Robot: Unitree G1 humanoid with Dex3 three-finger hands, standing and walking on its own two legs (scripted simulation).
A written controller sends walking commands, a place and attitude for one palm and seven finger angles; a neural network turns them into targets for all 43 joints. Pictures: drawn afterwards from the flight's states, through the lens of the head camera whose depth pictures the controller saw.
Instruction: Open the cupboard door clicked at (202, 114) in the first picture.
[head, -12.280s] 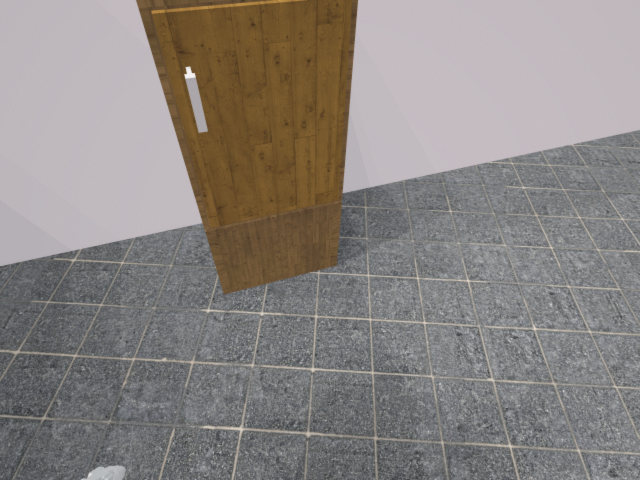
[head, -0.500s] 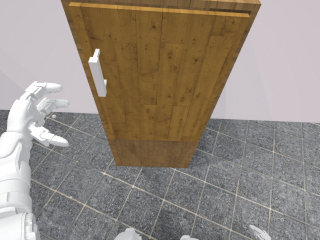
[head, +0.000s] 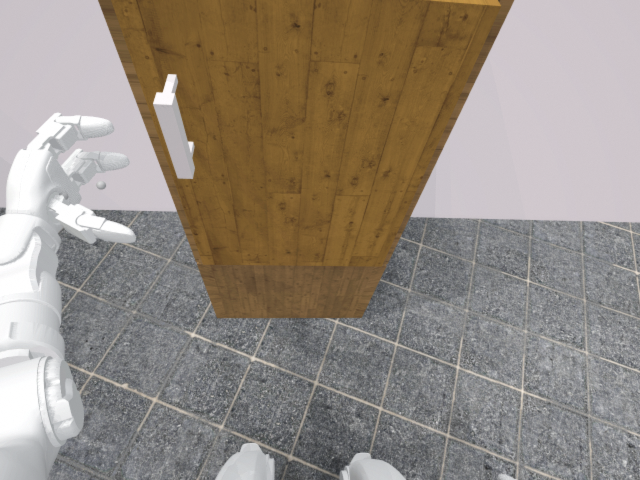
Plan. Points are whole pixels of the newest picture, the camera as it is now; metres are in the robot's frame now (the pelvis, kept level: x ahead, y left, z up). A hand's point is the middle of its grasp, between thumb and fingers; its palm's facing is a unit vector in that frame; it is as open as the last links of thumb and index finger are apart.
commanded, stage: move the hooked fingers beside the handle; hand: left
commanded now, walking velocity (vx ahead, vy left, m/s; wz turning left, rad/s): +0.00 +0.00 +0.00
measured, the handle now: (179, 129) +0.54 +0.19 +0.09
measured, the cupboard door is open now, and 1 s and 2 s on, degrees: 0 0 0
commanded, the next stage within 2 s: slide the fingers in behind the handle in 1.16 s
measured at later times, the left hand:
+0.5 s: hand (118, 153) +0.49 +0.25 +0.09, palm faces +0.00 -1.00 -0.01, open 14.0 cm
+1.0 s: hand (114, 160) +0.48 +0.25 +0.09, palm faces +0.00 -1.00 +0.00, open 14.0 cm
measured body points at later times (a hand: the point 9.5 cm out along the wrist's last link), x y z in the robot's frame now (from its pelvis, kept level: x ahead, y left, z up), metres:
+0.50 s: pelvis +0.00 +0.00 -0.01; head +0.12 +0.03 +0.43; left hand +0.49 +0.31 +0.09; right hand +0.00 -0.27 -0.10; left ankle +0.03 +0.09 -0.68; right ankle +0.00 -0.12 -0.68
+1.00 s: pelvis +0.00 +0.01 -0.01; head +0.11 +0.04 +0.43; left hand +0.48 +0.31 +0.09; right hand +0.03 -0.27 -0.10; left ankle +0.03 +0.09 -0.68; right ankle +0.00 -0.12 -0.68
